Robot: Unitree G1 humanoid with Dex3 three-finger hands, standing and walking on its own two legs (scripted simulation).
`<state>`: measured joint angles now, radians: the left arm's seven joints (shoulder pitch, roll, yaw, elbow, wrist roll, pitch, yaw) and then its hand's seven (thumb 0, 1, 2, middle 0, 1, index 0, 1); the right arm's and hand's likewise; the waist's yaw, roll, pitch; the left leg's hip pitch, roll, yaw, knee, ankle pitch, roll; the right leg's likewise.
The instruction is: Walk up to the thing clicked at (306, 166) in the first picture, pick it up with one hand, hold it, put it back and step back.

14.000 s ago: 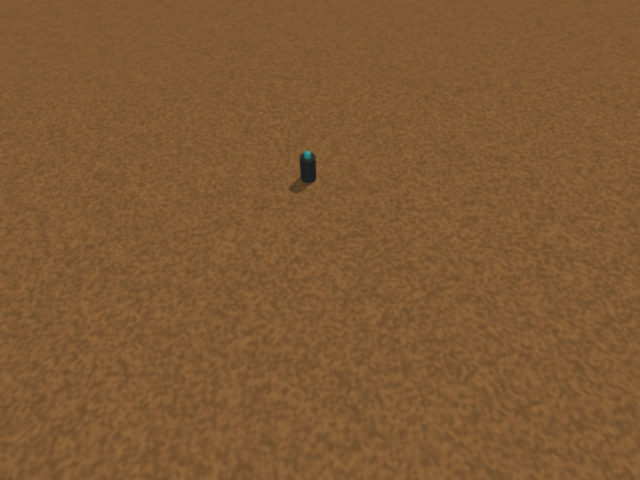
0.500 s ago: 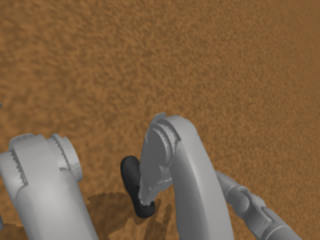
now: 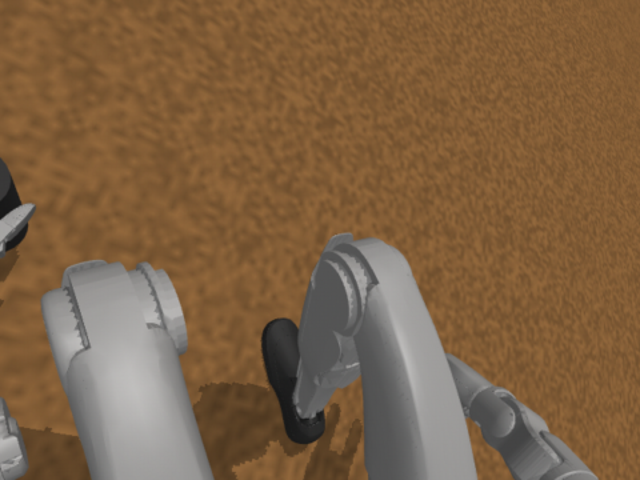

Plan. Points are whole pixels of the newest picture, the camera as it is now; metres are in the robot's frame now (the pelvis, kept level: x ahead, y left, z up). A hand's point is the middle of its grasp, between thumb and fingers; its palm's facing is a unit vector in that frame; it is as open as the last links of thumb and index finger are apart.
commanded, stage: settle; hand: left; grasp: from the side
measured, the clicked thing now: out of the picture +0.41 +0.30 -0.17
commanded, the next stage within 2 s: lift in 1.48 s
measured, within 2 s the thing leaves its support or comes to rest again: neither
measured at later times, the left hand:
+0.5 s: hand out of the picture +0.38 +0.31 -0.04, palm faces +0.33 -0.94 -0.06, open 10.3 cm
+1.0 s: hand out of the picture +0.39 +0.30 +0.02, palm faces +0.32 -0.95 -0.06, open 10.4 cm
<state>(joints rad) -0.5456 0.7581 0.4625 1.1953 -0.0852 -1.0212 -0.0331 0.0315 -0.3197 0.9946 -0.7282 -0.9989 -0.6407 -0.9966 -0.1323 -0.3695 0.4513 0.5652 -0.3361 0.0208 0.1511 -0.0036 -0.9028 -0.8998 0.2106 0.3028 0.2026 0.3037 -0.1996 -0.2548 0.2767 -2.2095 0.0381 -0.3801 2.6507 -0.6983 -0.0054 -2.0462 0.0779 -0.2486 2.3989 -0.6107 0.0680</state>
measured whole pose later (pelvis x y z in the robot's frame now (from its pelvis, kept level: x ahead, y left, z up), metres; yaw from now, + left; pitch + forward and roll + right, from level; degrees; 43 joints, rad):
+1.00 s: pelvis +0.03 -0.02 +0.07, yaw +9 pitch +31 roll -6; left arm -0.48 0.41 0.41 0.75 -0.17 -0.60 -0.23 0.03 -0.38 1.08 -0.75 -1.01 -0.67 -0.99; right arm 0.03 -0.30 0.06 0.65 -0.08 0.05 0.06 0.00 -0.90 -0.90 0.21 0.30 0.20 0.30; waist -0.08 -0.02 -0.08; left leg -2.20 0.05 -0.14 2.35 -0.71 -0.02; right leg -2.13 0.00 -0.08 2.29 -0.71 0.01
